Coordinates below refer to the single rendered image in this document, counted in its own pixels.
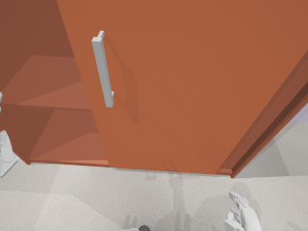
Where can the robot left hand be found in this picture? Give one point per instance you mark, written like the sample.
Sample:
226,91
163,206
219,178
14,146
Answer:
7,160

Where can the wardrobe door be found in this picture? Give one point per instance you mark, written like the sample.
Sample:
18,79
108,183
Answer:
189,76
296,80

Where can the handle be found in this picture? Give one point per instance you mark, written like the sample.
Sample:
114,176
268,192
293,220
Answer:
100,57

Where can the robot right hand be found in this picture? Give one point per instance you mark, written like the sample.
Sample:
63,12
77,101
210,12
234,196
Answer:
246,218

